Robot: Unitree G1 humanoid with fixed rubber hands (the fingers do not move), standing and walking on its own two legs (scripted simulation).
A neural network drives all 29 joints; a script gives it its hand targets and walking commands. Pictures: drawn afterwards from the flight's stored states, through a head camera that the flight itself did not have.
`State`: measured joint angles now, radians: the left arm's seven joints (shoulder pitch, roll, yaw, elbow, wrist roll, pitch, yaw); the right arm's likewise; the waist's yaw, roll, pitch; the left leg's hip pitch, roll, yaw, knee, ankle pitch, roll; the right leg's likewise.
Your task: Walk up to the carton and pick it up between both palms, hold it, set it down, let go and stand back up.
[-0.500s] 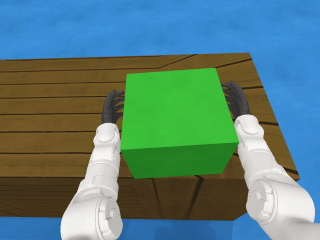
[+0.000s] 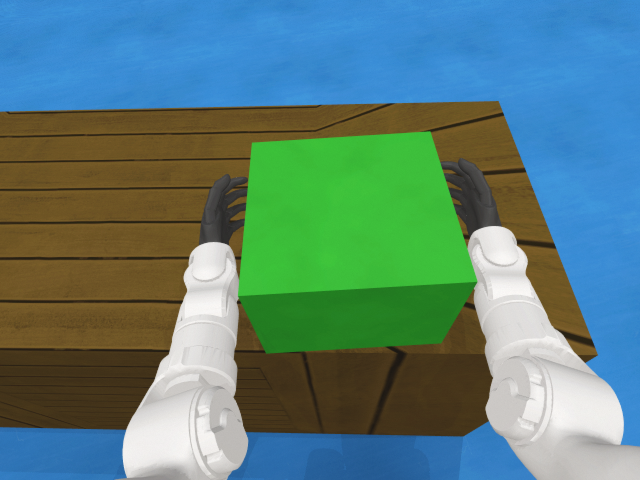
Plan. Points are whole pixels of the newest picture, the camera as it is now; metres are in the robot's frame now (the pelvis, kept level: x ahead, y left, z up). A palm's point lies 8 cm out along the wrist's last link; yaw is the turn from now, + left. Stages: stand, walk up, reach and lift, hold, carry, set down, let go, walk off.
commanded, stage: set down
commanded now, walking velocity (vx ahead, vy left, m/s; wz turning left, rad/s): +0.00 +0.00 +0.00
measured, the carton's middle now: (347, 243) +0.42 +0.01 +0.02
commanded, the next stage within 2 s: none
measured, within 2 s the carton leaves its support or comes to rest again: neither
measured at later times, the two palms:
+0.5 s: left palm (223, 239) +0.41 +0.18 +0.03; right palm (472, 221) +0.44 -0.16 +0.03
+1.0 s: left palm (195, 269) +0.37 +0.22 +0.02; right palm (525, 246) +0.41 -0.22 +0.02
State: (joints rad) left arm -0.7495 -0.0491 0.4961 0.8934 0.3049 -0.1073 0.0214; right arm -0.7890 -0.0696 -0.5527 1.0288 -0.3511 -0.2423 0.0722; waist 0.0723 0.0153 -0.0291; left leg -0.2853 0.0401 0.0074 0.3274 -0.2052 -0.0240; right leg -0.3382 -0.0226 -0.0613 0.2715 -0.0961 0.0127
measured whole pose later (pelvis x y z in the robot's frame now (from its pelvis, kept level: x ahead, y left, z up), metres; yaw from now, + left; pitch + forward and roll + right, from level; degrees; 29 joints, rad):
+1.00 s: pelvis -0.02 -0.01 -0.02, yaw +0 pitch +20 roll +0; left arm -0.67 0.23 0.03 0.98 -0.26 -0.21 0.06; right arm -0.76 -0.41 0.13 1.09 0.43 -0.22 0.04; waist 0.09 0.04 -0.18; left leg -0.64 0.06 0.00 0.54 -0.25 -0.04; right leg -0.69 -0.01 -0.06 0.48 -0.14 -0.01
